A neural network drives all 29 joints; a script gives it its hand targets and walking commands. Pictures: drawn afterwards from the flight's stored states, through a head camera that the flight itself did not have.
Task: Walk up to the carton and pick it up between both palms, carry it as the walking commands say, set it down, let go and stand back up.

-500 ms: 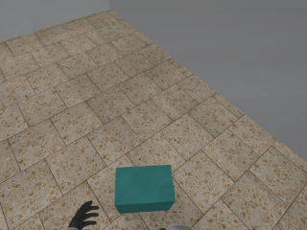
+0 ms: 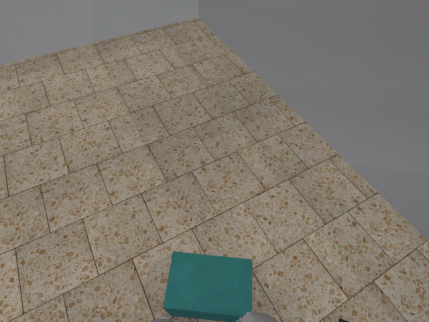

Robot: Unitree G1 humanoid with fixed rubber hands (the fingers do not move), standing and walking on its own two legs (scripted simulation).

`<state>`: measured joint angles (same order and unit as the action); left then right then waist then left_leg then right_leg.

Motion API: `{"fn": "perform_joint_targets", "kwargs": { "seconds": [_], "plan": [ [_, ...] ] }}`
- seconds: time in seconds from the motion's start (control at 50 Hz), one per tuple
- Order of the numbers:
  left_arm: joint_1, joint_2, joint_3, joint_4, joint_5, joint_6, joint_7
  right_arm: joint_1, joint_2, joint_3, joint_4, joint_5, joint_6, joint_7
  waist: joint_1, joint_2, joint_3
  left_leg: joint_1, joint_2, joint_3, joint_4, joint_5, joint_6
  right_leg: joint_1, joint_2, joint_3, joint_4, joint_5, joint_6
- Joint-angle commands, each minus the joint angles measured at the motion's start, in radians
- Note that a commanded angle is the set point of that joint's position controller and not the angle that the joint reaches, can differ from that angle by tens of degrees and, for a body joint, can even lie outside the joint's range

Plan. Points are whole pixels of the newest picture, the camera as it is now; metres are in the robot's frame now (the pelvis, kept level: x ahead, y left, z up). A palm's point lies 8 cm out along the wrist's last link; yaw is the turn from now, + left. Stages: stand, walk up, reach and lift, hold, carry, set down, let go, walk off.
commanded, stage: walk up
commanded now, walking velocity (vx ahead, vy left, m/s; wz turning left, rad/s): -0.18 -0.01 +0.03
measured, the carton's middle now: (209, 289) +0.30 +0.01 -0.63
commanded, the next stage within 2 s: stand in 1.52 s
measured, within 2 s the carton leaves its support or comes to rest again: neither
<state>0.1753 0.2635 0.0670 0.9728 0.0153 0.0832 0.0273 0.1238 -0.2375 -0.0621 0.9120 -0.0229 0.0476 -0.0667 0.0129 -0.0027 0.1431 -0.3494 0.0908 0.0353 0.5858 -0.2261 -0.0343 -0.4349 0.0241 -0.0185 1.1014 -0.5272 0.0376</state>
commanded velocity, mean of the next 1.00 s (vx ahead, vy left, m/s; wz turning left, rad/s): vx -0.12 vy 0.07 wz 0.01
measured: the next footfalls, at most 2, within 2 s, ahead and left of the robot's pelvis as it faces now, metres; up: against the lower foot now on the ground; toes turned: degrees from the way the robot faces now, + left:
right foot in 0.10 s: +0.02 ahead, -0.15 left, +0.00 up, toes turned -2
left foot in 0.66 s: -0.09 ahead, +0.15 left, +0.00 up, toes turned -8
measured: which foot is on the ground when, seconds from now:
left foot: down 0.00-0.10, up 0.12-0.64, down 0.66-1.00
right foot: up 0.00-0.08, down 0.10-0.66, up 0.68-1.00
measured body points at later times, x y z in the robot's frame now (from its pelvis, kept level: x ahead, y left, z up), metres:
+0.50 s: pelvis -0.06 -0.03 +0.01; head -0.01 -0.08 +0.45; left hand +0.01 +0.27 -0.09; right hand +0.04 -0.30 -0.16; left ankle -0.14 +0.14 -0.63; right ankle -0.02 -0.15 -0.73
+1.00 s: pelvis -0.13 +0.05 +0.01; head -0.14 +0.07 +0.46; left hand -0.09 +0.29 -0.15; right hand -0.04 -0.20 -0.11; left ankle -0.13 +0.14 -0.73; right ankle -0.19 -0.08 -0.71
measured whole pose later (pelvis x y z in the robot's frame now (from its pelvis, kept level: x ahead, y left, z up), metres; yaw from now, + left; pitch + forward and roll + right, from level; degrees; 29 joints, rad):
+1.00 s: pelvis -0.13 +0.05 +0.01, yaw -2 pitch -2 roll +0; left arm 0.23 0.23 0.03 1.01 0.02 0.07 0.01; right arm 0.21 -0.18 -0.01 0.88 -0.03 0.00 -0.02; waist 0.02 -0.06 0.02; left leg -0.18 -0.03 0.06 0.44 -0.23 0.05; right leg -0.19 -0.01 0.04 0.67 -0.41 0.02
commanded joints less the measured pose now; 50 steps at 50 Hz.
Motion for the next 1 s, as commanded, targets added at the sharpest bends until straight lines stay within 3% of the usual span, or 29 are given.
{"fn": "perform_joint_targets", "kwargs": {
  "seconds": [0.0, 0.02, 0.04, 0.06, 0.08, 0.1, 0.12, 0.14, 0.18, 0.22, 0.26, 0.32, 0.36, 0.42, 0.48, 0.54, 0.56, 0.58, 0.6, 0.62, 0.64, 0.66, 0.68, 0.7, 0.74, 0.78, 0.9, 0.96, 0.98],
  "plan": [
    [0.122, 0.061, -0.002, -0.045, 0.000, -0.025, -0.011, -0.026, -0.176, -0.016, -0.052, -0.006, 0.009, 0.026, 0.034, 0.228, -0.259, 0.116, 0.168, -0.094, -0.101, 0.437, 0.154, 0.238, -0.019, -0.038, -0.508, 0.221, 0.020],
    [0.150, 0.070, -0.001, -0.041, 0.005, -0.030, -0.009, -0.009, -0.171, -0.014, -0.051, -0.006, 0.009, 0.031, 0.045, 0.190, -0.257, 0.075, 0.141, -0.082, -0.064, 0.321, 0.132, 0.307, -0.014, -0.038, -0.633, 0.289, 0.011],
    [0.159, 0.109, 0.006, -0.045, 0.017, -0.040, -0.008, 0.045, -0.123, 0.000, -0.045, -0.007, 0.011, 0.035, 0.039, 0.027, -0.249, -0.001, 0.052, -0.035, 0.028, 0.084, 0.090, 0.366, -0.075, 0.031, -0.730, 0.373, -0.001],
    [0.168, 0.195, 0.016, -0.066, 0.034, -0.051, -0.005, 0.050, -0.055, 0.019, -0.067, -0.001, 0.015, 0.033, 0.045, -0.278, -0.242, -0.162, -0.070, 0.019, 0.205, -0.337, 0.030, 0.357, -0.329, 0.326, -0.783, 0.613, -0.087],
    [0.129, 0.229, 0.012, -0.098, 0.037, -0.051, -0.003, 0.004, -0.070, 0.008, -0.075, 0.001, 0.036, 0.028, 0.058, -0.314, -0.179, -0.138, -0.080, -0.032, 0.449, -0.443, 0.021, 0.181, -0.465, 0.453, -0.813, 0.757, -0.203],
    [0.093, 0.203, 0.011, -0.108, 0.026, -0.049, 0.000, -0.015, -0.084, 0.000, -0.070, -0.001, 0.046, 0.032, 0.051, -0.268, -0.129, -0.115, -0.076, -0.084, 0.572, -0.417, 0.015, 0.089, -0.442, 0.399, -0.817, 0.753, -0.253],
    [0.044, 0.188, 0.007, -0.120, 0.027, -0.056, 0.001, -0.025, -0.101, -0.003, -0.064, -0.005, 0.051, 0.039, 0.042, -0.250, -0.078, -0.128, -0.074, -0.100, 0.602, -0.379, 0.008, 0.046, -0.398, 0.386, -0.824, 0.681, -0.236],
    [0.044, 0.175, 0.001, -0.125, 0.026, -0.060, 0.008, -0.026, -0.136, -0.011, -0.050, -0.003, 0.060, 0.050, 0.036, -0.143, -0.059, -0.193, -0.065, -0.121, 0.621, -0.305, 0.007, 0.120, -0.375, 0.402, -0.814, 0.637, -0.193],
    [0.024, 0.190, 0.012, -0.135, 0.011, -0.061, 0.026, 0.041, -0.131, -0.017, -0.018, 0.004, 0.055, 0.066, 0.006, -0.174, -0.099, -0.211, -0.087, -0.125, 0.642, -0.231, -0.004, 0.186, -0.340, 0.333, -0.774, 0.669, -0.152],
    [0.066, 0.225, 0.034, -0.136, 0.005, -0.064, 0.034, 0.056, -0.139, -0.019, -0.022, 0.006, 0.058, 0.067, 0.022, -0.193, -0.133, -0.238, -0.133, -0.153, 0.730, -0.236, -0.019, 0.245, -0.357, 0.348, -0.728, 0.786, -0.157],
    [0.113, 0.226, 0.051, -0.126, 0.006, -0.067, 0.039, 0.038, -0.134, -0.017, -0.035, 0.003, 0.056, 0.073, 0.040, -0.195, -0.163, -0.259, -0.135, -0.165, 0.767, -0.235, -0.028, 0.311, -0.354, 0.352, -0.689, 0.898, -0.162],
    [0.131, 0.206, 0.060, -0.121, 0.005, -0.064, 0.046, 0.024, -0.115, -0.011, -0.044, -0.003, 0.052, 0.080, 0.042, -0.196, -0.206, -0.286, -0.133, -0.153, 0.781, -0.218, -0.039, 0.376, -0.351, 0.332, -0.669, 0.923, -0.170],
    [0.108, 0.187, 0.058, -0.130, 0.011, -0.061, 0.042, 0.010, -0.105, 0.000, -0.053, -0.001, 0.047, 0.078, 0.047, -0.224, -0.221, -0.259, -0.115, -0.108, 0.672, -0.216, -0.042, 0.383, -0.318, 0.293, -0.687, 0.840, -0.180],
    [0.134, 0.190, 0.059, -0.118, 0.024, -0.053, 0.038, -0.014, -0.093, 0.013, -0.065, 0.008, 0.042, 0.078, 0.066, -0.250, -0.228, -0.198, -0.100, -0.085, 0.456, -0.263, -0.043, 0.390, -0.308, 0.276, -0.676, 0.850, -0.187],
    [0.150, 0.216, 0.056, -0.116, 0.031, -0.045, 0.031, 0.006, -0.090, 0.020, -0.073, 0.024, 0.036, 0.074, 0.074, -0.286, -0.242, -0.091, -0.100, -0.055, 0.268, -0.310, -0.034, 0.365, -0.348, 0.311, -0.678, 0.877, -0.204],
    [0.061, 0.223, 0.049, -0.127, 0.027, -0.033, 0.013, 0.108, -0.082, 0.018, -0.044, 0.031, 0.024, 0.067, 0.024, -0.307, -0.266, 0.117, -0.113, 0.001, 0.048, -0.242, -0.012, 0.238, -0.324, 0.277, -0.673, 0.731, -0.171],
    [0.022, 0.220, 0.046, -0.131, 0.019, -0.027, 0.005, 0.164, -0.081, 0.014, -0.027, 0.029, 0.017, 0.064, -0.012, -0.279, -0.266, 0.230, -0.122, 0.037, -0.096, -0.128, -0.005, 0.161, -0.285, 0.231, -0.633, 0.625, -0.134],
    [0.034, 0.168, 0.033, -0.130, 0.012, -0.024, -0.002, 0.197, -0.112, 0.002, -0.022, 0.017, 0.004, 0.059, -0.035, -0.149, -0.269, 0.346, -0.047, -0.029, -0.220, -0.016, 0.013, 0.038, -0.215, 0.156, -0.538, 0.437, -0.080],
    [0.051, 0.069, 0.008, -0.154, 0.010, -0.025, -0.005, 0.224, -0.216, -0.024, -0.030, -0.006, -0.007, 0.055, -0.045, 0.200, -0.267, 0.415, 0.239, -0.376, -0.322, 0.089, 0.088, -0.186, -0.043, 0.013, -0.327, 0.048, -0.017],
    [-0.003, 0.068, 0.008, -0.168, 0.010, -0.020, -0.008, 0.183, -0.274, -0.037, -0.051, -0.015, -0.011, 0.056, -0.043, 0.249, -0.202, 0.234, 0.361, -0.469, -0.306, 0.257, 0.171, -0.197, -0.011, 0.040, -0.145, -0.113, 0.017],
    [0.040, 0.090, 0.018, -0.139, 0.016, -0.009, -0.013, 0.109, -0.245, -0.027, -0.070, -0.017, -0.014, 0.058, -0.011, 0.152, -0.176, 0.134, 0.344, -0.407, -0.292, 0.229, 0.189, -0.135, -0.043, 0.110, -0.049, -0.076, 0.010],
    [0.028, 0.070, 0.007, -0.119, 0.012, -0.006, -0.020, 0.048, -0.212, -0.023, -0.079, -0.019, -0.018, 0.051, -0.006, 0.144, -0.144, 0.046, 0.285, -0.330, -0.342, 0.080, 0.183, -0.079, -0.048, 0.119, 0.002, 0.027, 0.004],
    [0.041, 0.055, -0.001, -0.091, 0.020, -0.004, -0.028, 0.020, -0.142, -0.001, -0.082, -0.020, -0.027, 0.053, 0.005, 0.187, -0.130, 0.039, 0.214, -0.321, -0.428, -0.173, 0.149, -0.058, -0.054, 0.111, -0.002, 0.132, -0.005],
    [0.057, 0.080, 0.009, -0.064, 0.021, 0.002, -0.033, -0.021, -0.121, 0.011, -0.101, -0.015, -0.035, 0.049, 0.023, 0.204, -0.075, 0.023, 0.175, -0.318, -0.451, -0.280, 0.113, -0.072, -0.052, 0.113, -0.012, 0.170, -0.006],
    [0.095, 0.085, 0.005, -0.049, 0.016, -0.006, -0.033, -0.067, -0.102, 0.021, -0.098, 0.002, -0.032, 0.045, 0.055, 0.279, -0.033, -0.010, 0.108, -0.229, -0.428, -0.166, 0.123, -0.009, -0.046, 0.068, -0.023, 0.185, 0.005],
    [0.105, 0.091, 0.002, -0.025, 0.011, -0.014, -0.028, -0.016, -0.108, 0.019, -0.091, 0.007, -0.041, 0.042, 0.048, 0.264, -0.025, 0.050, 0.114, -0.201, -0.385, 0.034, 0.150, 0.007, -0.033, 0.052, -0.045, 0.163, 0.005],
    [0.036, 0.057, -0.026, -0.017, 0.000, -0.025, -0.015, 0.142, -0.106, 0.014, -0.063, -0.007, -0.054, 0.039, -0.033, 0.224, -0.061, 0.215, 0.148, -0.260, -0.346, 0.124, 0.177, 0.130, -0.022, 0.048, -0.476, 0.080, -0.024],
    [0.118, 0.034, -0.040, 0.019, -0.001, -0.045, -0.005, 0.130, -0.119, 0.004, -0.051, 0.003, -0.039, 0.041, -0.008, 0.172, -0.113, 0.231, 0.148, -0.256, -0.284, 0.124, 0.151, 0.265, -0.006, 0.023, -0.750, 0.160, -0.042],
    [0.143, 0.044, -0.041, 0.031, 0.001, -0.057, 0.000, 0.126, -0.111, 0.006, -0.049, 0.008, -0.038, 0.043, 0.000, 0.128, -0.134, 0.216, 0.132, -0.249, -0.262, 0.153, 0.130, 0.325, -0.034, 0.042, -0.804, 0.231, -0.048]
  ]
}}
